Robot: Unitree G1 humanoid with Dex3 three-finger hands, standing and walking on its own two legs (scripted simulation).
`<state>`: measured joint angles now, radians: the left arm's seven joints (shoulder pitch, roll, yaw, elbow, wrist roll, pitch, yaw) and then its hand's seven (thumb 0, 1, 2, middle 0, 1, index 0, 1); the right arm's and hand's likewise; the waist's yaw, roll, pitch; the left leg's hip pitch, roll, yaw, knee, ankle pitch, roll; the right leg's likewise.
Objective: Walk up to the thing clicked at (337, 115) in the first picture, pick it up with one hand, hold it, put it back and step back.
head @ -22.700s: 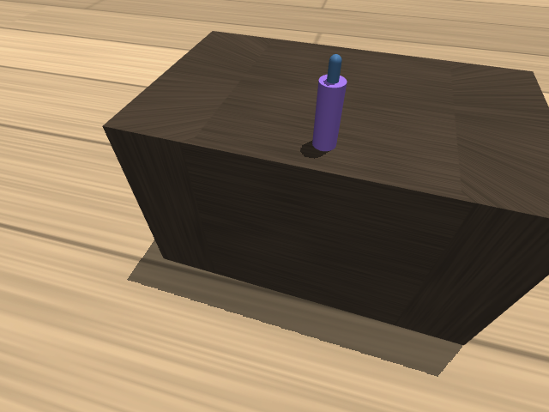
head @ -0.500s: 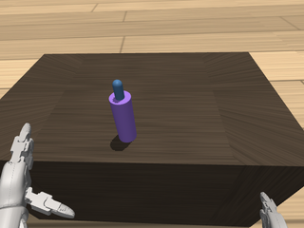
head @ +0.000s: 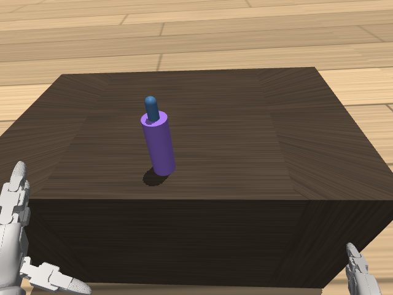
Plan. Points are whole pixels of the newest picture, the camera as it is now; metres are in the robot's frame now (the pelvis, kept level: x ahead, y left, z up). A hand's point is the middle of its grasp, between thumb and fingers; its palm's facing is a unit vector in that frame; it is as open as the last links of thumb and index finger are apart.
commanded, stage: home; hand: left
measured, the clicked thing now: (158, 137) +0.49 +0.14 +0.08
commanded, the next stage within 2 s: none
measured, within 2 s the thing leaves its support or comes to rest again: neither
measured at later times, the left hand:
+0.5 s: hand (114, 292) +0.16 +0.20 -0.04, palm faces +0.14 -0.96 -0.23, open 17.4 cm
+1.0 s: hand (127, 276) +0.20 +0.19 -0.08, palm faces +0.11 -0.96 -0.24, open 17.2 cm
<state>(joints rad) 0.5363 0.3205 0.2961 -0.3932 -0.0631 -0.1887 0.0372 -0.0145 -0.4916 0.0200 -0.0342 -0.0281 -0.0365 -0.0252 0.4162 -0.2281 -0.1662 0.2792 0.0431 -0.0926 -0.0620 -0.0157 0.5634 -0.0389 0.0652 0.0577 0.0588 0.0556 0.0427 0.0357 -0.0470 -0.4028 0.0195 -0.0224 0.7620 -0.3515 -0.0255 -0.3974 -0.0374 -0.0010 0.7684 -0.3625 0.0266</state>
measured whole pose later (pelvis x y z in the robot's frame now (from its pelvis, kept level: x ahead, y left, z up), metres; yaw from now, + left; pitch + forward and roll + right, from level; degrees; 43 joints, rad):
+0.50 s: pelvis +0.01 +0.01 -0.01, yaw +0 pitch +4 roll +0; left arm 0.52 0.19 0.05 0.09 -0.02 -0.17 0.03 -0.02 -0.53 0.06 -0.05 -0.06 -0.06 -0.06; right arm 0.35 -0.18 -0.04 0.32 0.02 -0.13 -0.06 0.00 -0.36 -0.59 0.16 0.22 0.16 0.22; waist 0.02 -0.01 -0.02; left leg -0.51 0.01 -0.02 0.81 -0.37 -0.02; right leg -0.50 -0.05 0.00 0.81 -0.38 0.04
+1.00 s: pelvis +0.03 +0.01 -0.02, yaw -1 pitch +7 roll -2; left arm 0.43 0.19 0.00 0.16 -0.01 0.01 0.12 -0.01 -0.49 0.08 -0.06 -0.06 -0.06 -0.06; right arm 0.29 -0.20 0.00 0.51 0.02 -0.05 -0.09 0.01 -0.89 -0.89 0.21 0.30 0.20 0.30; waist 0.00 0.01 -0.07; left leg -0.57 0.04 -0.02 0.91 -0.46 -0.01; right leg -0.54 -0.02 0.00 0.86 -0.44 0.04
